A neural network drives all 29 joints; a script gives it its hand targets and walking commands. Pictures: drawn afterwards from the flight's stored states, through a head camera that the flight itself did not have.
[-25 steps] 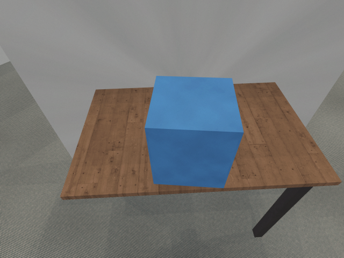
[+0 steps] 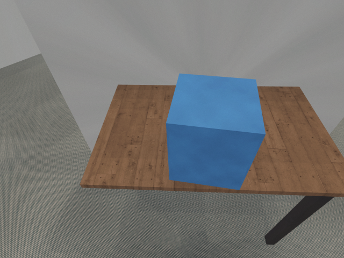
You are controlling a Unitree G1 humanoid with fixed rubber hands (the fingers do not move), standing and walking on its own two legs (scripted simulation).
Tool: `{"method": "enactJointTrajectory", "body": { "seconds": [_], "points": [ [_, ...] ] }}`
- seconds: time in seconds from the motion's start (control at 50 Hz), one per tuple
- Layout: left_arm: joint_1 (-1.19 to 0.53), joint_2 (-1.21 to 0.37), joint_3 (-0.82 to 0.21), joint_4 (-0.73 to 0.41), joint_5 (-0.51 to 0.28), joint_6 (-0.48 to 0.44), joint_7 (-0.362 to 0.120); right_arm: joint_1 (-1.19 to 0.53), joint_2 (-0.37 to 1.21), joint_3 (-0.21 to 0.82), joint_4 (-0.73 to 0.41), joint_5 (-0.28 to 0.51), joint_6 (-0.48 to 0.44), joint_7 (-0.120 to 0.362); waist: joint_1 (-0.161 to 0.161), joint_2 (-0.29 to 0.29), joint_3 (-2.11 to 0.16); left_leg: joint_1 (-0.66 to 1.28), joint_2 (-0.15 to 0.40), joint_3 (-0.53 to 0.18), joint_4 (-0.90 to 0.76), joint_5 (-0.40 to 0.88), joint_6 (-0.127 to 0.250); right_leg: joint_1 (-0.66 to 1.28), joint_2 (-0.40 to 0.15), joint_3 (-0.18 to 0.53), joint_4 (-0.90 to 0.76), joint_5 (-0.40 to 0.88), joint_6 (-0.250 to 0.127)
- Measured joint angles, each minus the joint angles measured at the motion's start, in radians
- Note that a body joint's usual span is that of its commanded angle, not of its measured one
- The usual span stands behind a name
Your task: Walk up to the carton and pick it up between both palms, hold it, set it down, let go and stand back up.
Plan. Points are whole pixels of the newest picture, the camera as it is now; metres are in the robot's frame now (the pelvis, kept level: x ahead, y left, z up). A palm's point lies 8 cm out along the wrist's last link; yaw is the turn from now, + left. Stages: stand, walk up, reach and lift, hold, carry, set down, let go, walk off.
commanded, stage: walk up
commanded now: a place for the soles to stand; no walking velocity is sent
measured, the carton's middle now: (209, 132) +0.46 -0.07 +0.02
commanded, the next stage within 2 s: reach and lift in 0.54 s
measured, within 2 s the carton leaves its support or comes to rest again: neither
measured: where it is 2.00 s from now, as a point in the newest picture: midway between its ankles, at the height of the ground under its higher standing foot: outside the picture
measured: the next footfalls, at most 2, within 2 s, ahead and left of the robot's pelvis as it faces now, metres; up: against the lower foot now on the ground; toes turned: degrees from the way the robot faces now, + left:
none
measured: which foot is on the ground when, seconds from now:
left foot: down 0.00-1.00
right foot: down 0.00-1.00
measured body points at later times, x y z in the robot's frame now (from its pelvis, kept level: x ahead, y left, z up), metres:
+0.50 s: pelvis +0.00 +0.00 +0.00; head +0.01 +0.01 +0.45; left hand -0.02 +0.25 -0.15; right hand +0.01 -0.24 -0.15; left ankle +0.04 +0.11 -0.73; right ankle -0.06 -0.12 -0.73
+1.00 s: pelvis -0.03 -0.04 +0.00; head +0.02 -0.04 +0.45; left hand +0.15 +0.18 -0.11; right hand +0.13 -0.30 -0.10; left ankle +0.04 +0.10 -0.73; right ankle -0.06 -0.12 -0.73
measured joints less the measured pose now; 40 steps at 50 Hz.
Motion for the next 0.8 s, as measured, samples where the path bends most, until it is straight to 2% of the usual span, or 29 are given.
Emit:
{"method": "enactJointTrajectory", "body": {
  "seconds": [0.32, 0.56, 0.58, 0.62, 0.66, 0.72, 0.76, 0.8],
  "points": [
    [0.057, 0.019, -0.007, 0.038, -0.001, -0.007, -0.002, 0.044, 0.016, 0.005, 0.031, 0.008, 0.001, 0.005, 0.001, -0.021, -0.026, 0.004, -0.029, -0.005, -0.074, 0.050, 0.013, -0.011, -0.022, 0.012, -0.030, 0.019, 0.009],
    [0.077, 0.003, -0.012, 0.047, 0.003, -0.007, 0.004, 0.033, 0.013, 0.007, 0.045, 0.007, -0.004, 0.000, 0.002, -0.011, -0.021, -0.005, -0.031, -0.024, -0.035, 0.021, 0.008, 0.000, -0.017, -0.005, -0.018, -0.002, 0.008],
    [0.078, 0.005, -0.009, 0.027, -0.005, 0.021, 0.002, 0.022, 0.016, -0.005, 0.049, -0.008, 0.000, 0.004, 0.004, -0.013, -0.027, -0.020, -0.025, -0.015, -0.023, 0.016, 0.006, -0.018, -0.014, 0.002, 0.002, -0.017, 0.001],
    [0.036, 0.034, 0.001, -0.090, -0.039, 0.198, 0.003, -0.092, 0.036, -0.083, 0.061, -0.075, 0.040, 0.031, -0.002, -0.034, -0.030, -0.114, 0.011, 0.056, 0.055, -0.013, -0.008, -0.138, -0.005, 0.050, 0.129, -0.067, -0.023],
    [-0.077, 0.078, 0.015, -0.191, -0.061, 0.373, 0.011, -0.225, 0.046, -0.110, 0.021, -0.096, 0.110, 0.063, -0.002, -0.062, 0.002, -0.189, 0.032, 0.105, 0.140, -0.034, -0.015, -0.236, -0.004, 0.082, 0.254, -0.102, -0.016],
    [-0.269, 0.117, 0.045, -0.339, -0.057, 0.557, 0.027, -0.384, 0.034, -0.074, -0.055, -0.049, 0.170, 0.100, 0.020, -0.094, 0.032, -0.250, 0.056, 0.140, 0.221, -0.066, -0.015, -0.321, 0.006, 0.112, 0.362, -0.122, -0.021],
    [-0.362, 0.105, 0.074, -0.433, -0.025, 0.627, 0.025, -0.459, 0.015, -0.027, -0.081, 0.012, 0.178, 0.114, 0.023, -0.091, 0.036, -0.260, 0.076, 0.142, 0.233, -0.062, -0.021, -0.332, 0.024, 0.114, 0.368, -0.115, -0.033],
    [-0.399, 0.070, 0.109, -0.525, 0.012, 0.676, 0.002, -0.496, -0.003, 0.031, -0.105, 0.083, 0.179, 0.114, 0.016, -0.076, 0.047, -0.221, 0.096, 0.138, 0.202, -0.059, -0.039, -0.292, 0.045, 0.113, 0.320, -0.076, -0.044]
  ]
}}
